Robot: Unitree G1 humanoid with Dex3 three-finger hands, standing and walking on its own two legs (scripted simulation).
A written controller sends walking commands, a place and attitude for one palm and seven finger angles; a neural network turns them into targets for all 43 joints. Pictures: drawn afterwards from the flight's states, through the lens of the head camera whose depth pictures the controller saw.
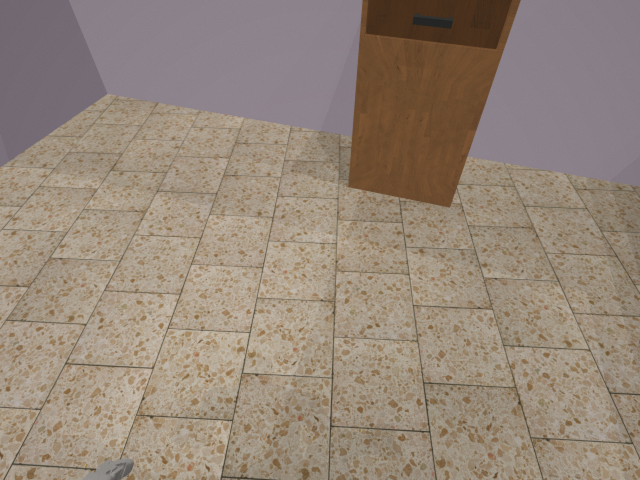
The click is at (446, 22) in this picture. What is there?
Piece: drawer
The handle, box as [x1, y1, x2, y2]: [413, 13, 452, 28]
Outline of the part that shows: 413,18 414,24 450,28 452,22 452,17 442,18 419,15 419,13 414,15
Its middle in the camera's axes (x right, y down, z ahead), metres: +0.37 -0.73 +1.29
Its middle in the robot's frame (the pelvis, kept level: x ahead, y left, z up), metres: +1.48 -0.30 +0.04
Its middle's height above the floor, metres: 0.81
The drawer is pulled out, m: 0.00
